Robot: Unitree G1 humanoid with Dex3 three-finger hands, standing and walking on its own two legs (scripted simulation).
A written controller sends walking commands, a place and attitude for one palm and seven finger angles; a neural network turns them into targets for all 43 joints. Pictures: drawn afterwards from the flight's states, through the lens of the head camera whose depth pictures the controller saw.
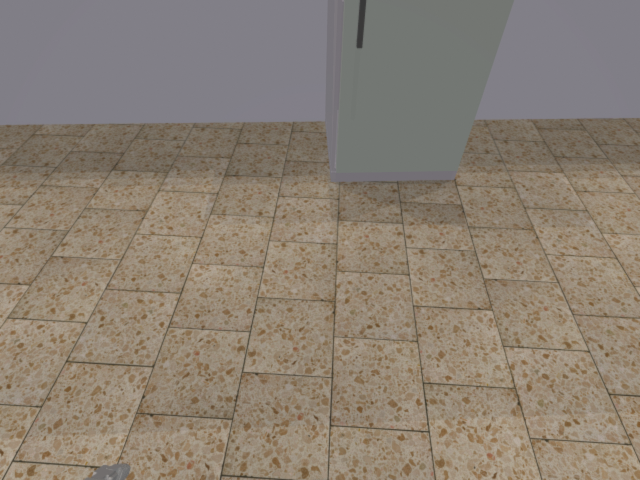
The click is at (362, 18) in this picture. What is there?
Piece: fridge door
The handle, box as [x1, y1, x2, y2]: [357, 0, 365, 47]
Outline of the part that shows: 365,0 360,0 357,47 361,47 362,44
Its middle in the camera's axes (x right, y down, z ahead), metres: +0.14 -0.85 +1.28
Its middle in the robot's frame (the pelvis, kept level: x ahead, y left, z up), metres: +1.55 -0.06 +0.13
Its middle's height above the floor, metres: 0.90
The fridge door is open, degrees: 0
